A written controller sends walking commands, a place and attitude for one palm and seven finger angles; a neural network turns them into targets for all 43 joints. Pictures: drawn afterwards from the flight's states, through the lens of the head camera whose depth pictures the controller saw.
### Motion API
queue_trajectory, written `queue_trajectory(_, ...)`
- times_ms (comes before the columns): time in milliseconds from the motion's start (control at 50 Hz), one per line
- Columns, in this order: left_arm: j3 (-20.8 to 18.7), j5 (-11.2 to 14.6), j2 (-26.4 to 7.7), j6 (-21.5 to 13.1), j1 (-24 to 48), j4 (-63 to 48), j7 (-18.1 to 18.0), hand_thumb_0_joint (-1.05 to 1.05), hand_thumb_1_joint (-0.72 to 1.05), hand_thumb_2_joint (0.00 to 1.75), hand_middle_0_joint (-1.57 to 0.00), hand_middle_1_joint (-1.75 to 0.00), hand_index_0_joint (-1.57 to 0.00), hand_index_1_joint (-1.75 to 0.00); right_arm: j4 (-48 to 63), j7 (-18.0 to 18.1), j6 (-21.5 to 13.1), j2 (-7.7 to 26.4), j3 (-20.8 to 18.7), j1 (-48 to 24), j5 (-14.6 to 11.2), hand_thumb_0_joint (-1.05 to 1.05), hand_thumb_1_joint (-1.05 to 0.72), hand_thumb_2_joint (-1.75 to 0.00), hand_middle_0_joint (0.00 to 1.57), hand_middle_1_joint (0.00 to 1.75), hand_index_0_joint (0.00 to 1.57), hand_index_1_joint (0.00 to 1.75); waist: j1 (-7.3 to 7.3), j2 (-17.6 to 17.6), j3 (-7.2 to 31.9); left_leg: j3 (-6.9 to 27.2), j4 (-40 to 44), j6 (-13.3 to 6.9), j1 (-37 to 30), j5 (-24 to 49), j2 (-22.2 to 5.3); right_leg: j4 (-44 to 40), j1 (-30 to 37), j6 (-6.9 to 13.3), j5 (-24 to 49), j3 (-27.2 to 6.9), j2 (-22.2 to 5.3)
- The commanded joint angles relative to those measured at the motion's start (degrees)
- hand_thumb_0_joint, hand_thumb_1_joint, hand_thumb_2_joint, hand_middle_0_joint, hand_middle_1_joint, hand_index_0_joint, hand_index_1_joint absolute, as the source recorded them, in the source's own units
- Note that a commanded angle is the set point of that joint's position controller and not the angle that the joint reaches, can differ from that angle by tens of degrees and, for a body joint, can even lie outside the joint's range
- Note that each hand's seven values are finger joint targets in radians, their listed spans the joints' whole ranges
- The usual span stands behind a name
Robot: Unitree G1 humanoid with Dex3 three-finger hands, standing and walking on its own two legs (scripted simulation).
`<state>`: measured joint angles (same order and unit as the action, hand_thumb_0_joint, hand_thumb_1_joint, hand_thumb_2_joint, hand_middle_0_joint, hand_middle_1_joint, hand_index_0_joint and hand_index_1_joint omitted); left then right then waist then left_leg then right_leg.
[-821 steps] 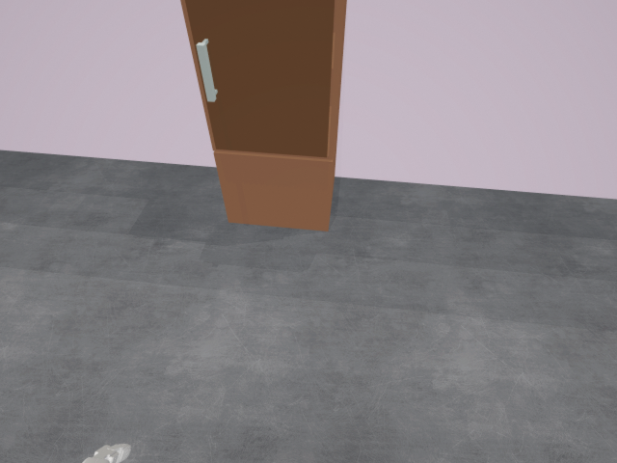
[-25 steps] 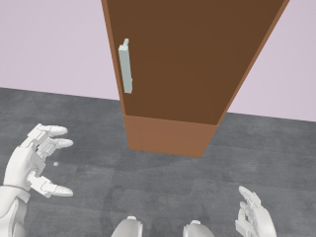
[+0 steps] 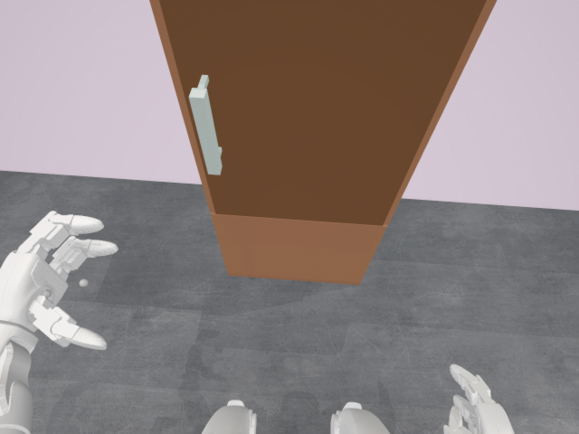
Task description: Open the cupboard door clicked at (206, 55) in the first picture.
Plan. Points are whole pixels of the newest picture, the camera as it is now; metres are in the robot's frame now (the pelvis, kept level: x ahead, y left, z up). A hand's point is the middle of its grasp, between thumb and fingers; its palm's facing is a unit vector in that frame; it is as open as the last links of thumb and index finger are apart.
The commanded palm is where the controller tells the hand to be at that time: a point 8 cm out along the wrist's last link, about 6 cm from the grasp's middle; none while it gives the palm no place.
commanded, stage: raise the hand with hooked fingers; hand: left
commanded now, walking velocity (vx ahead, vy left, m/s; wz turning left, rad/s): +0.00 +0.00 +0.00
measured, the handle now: (210, 128) +0.59 +0.17 +0.04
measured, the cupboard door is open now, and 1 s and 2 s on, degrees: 0 0 0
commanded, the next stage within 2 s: move the hooked fingers beside the handle in 0.32 s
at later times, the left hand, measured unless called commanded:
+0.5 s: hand (79, 291) +0.28 +0.27 +0.06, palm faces -0.02 -1.00 -0.03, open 14.0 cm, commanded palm +0.27 +0.32 +0.06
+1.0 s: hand (119, 232) +0.36 +0.25 +0.06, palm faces -0.03 -1.00 -0.03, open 14.0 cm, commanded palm +0.35 +0.30 +0.05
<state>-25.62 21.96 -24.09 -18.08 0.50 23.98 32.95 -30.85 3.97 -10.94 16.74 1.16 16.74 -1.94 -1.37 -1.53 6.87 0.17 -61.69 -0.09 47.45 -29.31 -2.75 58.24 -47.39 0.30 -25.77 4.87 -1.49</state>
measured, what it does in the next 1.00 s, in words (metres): stands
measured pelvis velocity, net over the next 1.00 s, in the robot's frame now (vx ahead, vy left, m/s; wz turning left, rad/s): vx -0.01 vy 0.01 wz -0.01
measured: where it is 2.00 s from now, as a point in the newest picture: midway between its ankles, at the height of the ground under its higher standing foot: outside the picture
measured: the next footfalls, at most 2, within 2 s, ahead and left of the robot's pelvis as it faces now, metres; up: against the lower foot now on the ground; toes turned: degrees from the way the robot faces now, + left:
none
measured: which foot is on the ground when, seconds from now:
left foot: down 0.00-1.00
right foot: down 0.00-1.00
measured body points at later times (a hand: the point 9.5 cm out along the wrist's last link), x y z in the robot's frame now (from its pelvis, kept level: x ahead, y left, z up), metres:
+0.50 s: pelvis -0.01 +0.00 +0.00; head +0.06 +0.01 +0.44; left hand +0.27 +0.33 +0.06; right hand +0.15 -0.25 -0.08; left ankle +0.01 +0.12 -0.67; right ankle +0.02 -0.12 -0.67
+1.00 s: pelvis -0.01 +0.01 +0.00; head +0.08 +0.01 +0.44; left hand +0.36 +0.31 +0.06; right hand +0.10 -0.26 -0.10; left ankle +0.01 +0.12 -0.67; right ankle +0.02 -0.12 -0.67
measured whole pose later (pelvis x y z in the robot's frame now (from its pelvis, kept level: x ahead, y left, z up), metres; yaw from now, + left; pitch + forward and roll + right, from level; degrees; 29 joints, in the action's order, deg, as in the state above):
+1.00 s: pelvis -0.01 +0.01 +0.00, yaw -1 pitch +17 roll -2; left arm -23.4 16.1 -24.4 -19.8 18.6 38.2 27.3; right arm -33.0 3.7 -7.1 16.0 1.7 18.2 -1.6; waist -2.9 -1.4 7.0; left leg -0.7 -62.5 -0.7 50.7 -28.9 -2.3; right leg 59.2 -51.0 -0.3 -25.1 3.8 -1.8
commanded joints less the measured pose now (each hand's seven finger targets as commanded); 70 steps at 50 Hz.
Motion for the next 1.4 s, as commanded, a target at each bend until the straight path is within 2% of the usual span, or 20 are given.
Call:
queue_trajectory(0, -6.06, 1.05, -14.8, -4.24, 7.64, -10.14, -0.69, 0.0, -0.5, 0.3, -0.3, -1.2, -0.3, -1.2, 7.72, 0.28, -2.96, 7.89, -3.46, -0.13, -0.31, 0.0, -0.9, -0.9, 0.2, 0.3, 0.2, 0.3, 0.96, -2.99, 15.54, 0.51, 9.04, -0.92, -7.46, 17.78, 2.77, -6.89, 12.02, 1.03, 12.72, -2.81, 2.52)
queue_trajectory(80, -6.83, 1.46, -15.32, -4.92, 8.73, -10.46, -1.08, 0.0, -0.5, 0.3, -0.3, -1.2, -0.3, -1.2, 7.84, 0.43, -2.69, 7.79, -3.31, -0.18, -0.25, 0.0, -0.9, -0.9, 0.2, 0.3, 0.2, 0.3, 0.77, -1.98, 15.5, 0.32, 8.97, -1.09, -6.51, 16.61, 2.75, -7.4, 12.99, 0.96, 11.7, -3.45, 2.54)
queue_trajectory(160, -5.6, 1.36, -14.77, -5.65, 10.08, -11.69, -0.89, 0.0, -0.5, 0.3, -0.3, -1.2, -0.3, -1.2, 7.93, 0.56, -2.86, 7.66, -3.2, -0.47, -0.24, 0.0, -0.9, -0.9, 0.2, 0.3, 0.2, 0.3, 0.66, -4.5, 15.66, 0.39, 8.96, -1.13, -7.27, 16.3, 2.77, -7.3, 12.68, 1.21, 11.27, -3.66, 2.55)
queue_trajectory(240, -5.15, 0.92, -14.24, -4.99, 8.73, -9.01, -0.52, 0.0, -0.5, 0.3, -0.3, -1.2, -0.3, -1.2, 7.77, 0.73, -2.74, 7.79, -3.17, -0.51, -0.52, 0.0, -0.9, -0.9, 0.2, 0.3, 0.2, 0.3, 0.37, -2.88, 13.59, 0.66, 9.82, -1.06, -6.77, 13.56, 2.66, -8.26, 11.21, 0.89, 8.33, -3.33, 2.43)
queue_trajectory(400, -5.48, 1.5, -14.47, -5.0, 10.44, -8.51, 0.17, 0.0, -0.5, 0.3, -0.3, -1.2, -0.3, -1.2, 8.05, 0.98, -2.91, 7.73, -2.9, -0.84, -0.47, 0.0, -0.9, -0.9, 0.2, 0.3, 0.2, 0.3, 0.44, -2.27, 13.77, 0.65, 9.53, -1.09, -6.33, 12.46, 2.79, -8.22, 11.18, 0.94, 7.06, -3.66, 2.47)
queue_trajectory(520, -2.24, -0.42, -13.72, -5.28, 23.18, -4.23, -0.38, 0.0, -0.5, 0.3, -0.3, -1.2, -0.3, -1.2, 5.78, 1.98, -3.29, 8.16, -2.72, -0.08, -0.44, 0.0, -0.9, -0.9, 0.2, 0.3, 0.2, 0.3, -1.66, -3.39, 12.52, 1.58, 8.72, -0.94, -5.93, 9.66, 2.38, -7.12, 6.08, 1.02, 4.07, -3.16, 2.45)
queue_trajectory(580, 0.1, -1.42, -12.9, -5.06, 26.56, -5.97, -0.21, 0.0, -0.5, 0.3, -0.3, -1.2, -0.3, -1.2, 5.52, 2.05, -3.56, 8.23, -2.87, 0.47, -0.36, 0.0, -0.9, -0.9, 0.2, 0.3, 0.2, 0.3, -1.25, -6.47, 17.72, 2.21, 8.8, -0.73, -10.02, 13.13, 2.28, -5.72, 5.51, 1.43, 7.12, -2.51, 2.35)
queue_trajectory(620, 0.15, -2.04, -13.17, -4.41, 26.3, -5.82, -1.03, 0.0, -0.5, 0.3, -0.3, -1.2, -0.3, -1.2, 5.48, 1.85, -3.36, 8.23, -3.03, 0.82, -0.34, 0.0, -0.9, -0.9, 0.2, 0.3, 0.2, 0.3, -0.78, -5.88, 19.02, 2.66, 9.34, -0.5, -11.51, 15.43, 2.12, -5.58, 5.93, 1.39, 8.63, -1.99, 2.24)
queue_trajectory(640, 0.04, -2.44, -13.42, -4.04, 25.85, -5.76, -1.62, 0.0, -0.5, 0.3, -0.3, -1.2, -0.3, -1.2, 5.56, 1.68, -3.19, 8.24, -3.08, 0.85, -0.38, 0.0, -0.9, -0.9, 0.2, 0.3, 0.2, 0.3, -0.62, -6.8, 19.23, 2.59, 9.47, -0.42, -11.74, 15.99, 2.1, -5.68, 5.96, 1.4, 8.99, -2.02, 2.15)
queue_trajectory(720, -4.28, -2.84, -16.23, -2.77, 24.64, -2.04, -4.48, 0.0, -0.5, 0.3, -0.3, -1.2, -0.3, -1.2, 5.72, 1.01, -1.51, 8.15, -3.05, 1.23, -0.12, 0.0, -0.9, -0.9, 0.2, 0.3, 0.2, 0.3, 0.44, -2.81, 19.04, 2.08, 9.51, -0.25, -8.89, 18.49, 2.09, -5.15, 8.8, 1.11, 11.99, -1.77, 2.18)
queue_trajectory(800, -4.26, -3.77, -16.08, -3.06, 27.58, 0.82, -6.39, 0.0, -0.5, 0.3, -0.3, -1.2, -0.3, -1.2, 5.72, 0.51, 0.05, 7.98, -2.96, 1.75, -0.05, 0.0, -0.9, -0.9, 0.2, 0.3, 0.2, 0.3, -0.08, -2.69, 17.73, 1.37, 9.41, -0.27, -7.15, 17.46, 2.07, -5.2, 8.65, 0.99, 12.1, -2.11, 2.22)
queue_trajectory(860, -0.77, -4.15, -12.78, -4.56, 29.54, -1.23, -6.4, 0.0, -0.5, 0.3, -0.3, -1.2, -0.3, -1.2, 5.86, 0.09, 0.35, 7.76, -3.23, 2.76, 0.11, 0.0, -0.9, -0.9, 0.2, 0.3, 0.2, 0.3, -0.82, -4.34, 20.01, 1.6, 8.88, -0.26, -9.81, 21.6, 1.88, -4.56, 8.23, 1.22, 14.71, -1.98, 2.5)
queue_trajectory(940, -1.59, -5.2, -15.1, -5.39, 35.76, 4.7, -5.81, 0.0, -0.5, 0.3, -0.3, -1.2, -0.3, -1.2, 3.48, 0.48, 1.49, 8.46, -3.43, 3.98, 0.03, 0.0, -0.9, -0.9, 0.2, 0.3, 0.2, 0.3, -2.52, -1.44, 18.55, 1.44, 8.26, -0.65, -7.04, 17.13, 1.71, -5.17, 6.98, 0.87, 12.46, -2.52, 2.4)
queue_trajectory(960, 0.01, -5.04, -13.78, -5.6, 38.34, 5.3, -5.3, 0.0, -0.5, 0.3, -0.3, -1.2, -0.3, -1.2, 3.33, 0.61, 1.65, 8.39, -3.28, 4.0, -0.04, 0.0, -0.9, -0.9, 0.2, 0.3, 0.2, 0.3, -3.15, -2.27, 17.97, 1.3, 7.8, -0.82, -6.9, 16.72, 1.85, -5.03, 6.13, 1.01, 12.21, -2.68, 2.52)
queue_trajectory(1020, -2.26, -5.74, -17.27, -5.97, 43.29, 8.94, -5.2, 0.0, -0.5, 0.3, -0.3, -1.2, -0.3, -1.2, 2.15, 0.89, 2.36, 8.74, -3.31, 4.55, 0.06, 0.0, -0.9, -0.9, 0.2, 0.3, 0.2, 0.3, -3.11, -1.81, 19.16, 1.36, 7.48, -0.96, -6.16, 15.26, 1.86, -5.13, 6.17, 0.9, 11.04, -3.08, 2.25)
queue_trajectory(1100, -2.89, -6.83, -18.87, -7.08, 46.4, 10.11, -5.43, 0.0, -0.5, 0.3, -0.3, -1.2, -0.3, -1.2, 1.51, 0.64, 3.05, 8.53, -3.37, 5.7, 0.44, 0.0, -0.9, -0.9, 0.2, 0.3, 0.2, 0.3, -2.32, -5.63, 23.9, 1.7, 6.58, -0.68, -9.34, 20.8, 1.78, -3.85, 6.31, 1.18, 14.87, -3.11, 2.25)
queue_trajectory(1160, -2.7, -7.02, -19.01, -7.14, 47.69, 11.55, -5.68, 0.0, -0.5, 0.3, -0.3, -1.2, -0.3, -1.2, 1.22, 0.26, 3.75, 8.61, -3.4, 6.54, 0.55, 0.0, -0.9, -0.9, 0.2, 0.3, 0.2, 0.3, -2.6, -5.49, 25.29, 1.89, 5.96, -0.62, -10.13, 23.69, 1.52, -3.25, 6.29, 1.26, 16.87, -2.84, 2.55)
queue_trajectory(1260, -3.19, -8.26, -20.32, -5.8, 51.26, 20.37, -6.34, 0.0, -0.5, 0.3, -0.3, -1.2, -0.3, -1.2, 0.81, -0.03, 5.41, 8.87, -3.13, 7.13, 0.4, 0.0, -0.9, -0.9, 0.2, 0.3, 0.2, 0.3, -3.87, -2.24, 20.65, 0.82, 5.43, -1.33, -3.02, 17.37, 1.72, -3.76, 5.98, 0.85, 14.14, -3.47, 2.54)
queue_trajectory(1320, -4.47, -9.73, -23.91, -6.06, 56.85, 25.24, -6.51, 0.0, -0.5, 0.3, -0.3, -1.2, -0.3, -1.2, 0.5, -0.01, 6.39, 9.29, -2.82, 7.88, 0.5, 0.0, -0.9, -0.9, 0.2, 0.3, 0.2, 0.3, -4.78, -0.56, 19.79, 0.6, 4.62, -1.6, 0.51, 14.17, 1.72, -3.84, 5.61, 0.47, 11.99, -4.13, 2.45)
queue_trajectory(1380, -4.12, -10.59, -25.27, -8.31, 62.31, 23.61, -6.04, 0.0, -0.5, 0.3, -0.3, -1.2, -0.3, -1.2, 0.27, -0.12, 6.84, 9.15, -2.93, 8.71, 0.79, 0.0, -0.9, -0.9, 0.2, 0.3, 0.2, 0.3, -5.02, -4.94, 24.65, 0.84, 3.51, -1.6, -2.58, 17.2, 1.61, -2.59, 5.01, 0.81, 14.18, -4.35, 2.72)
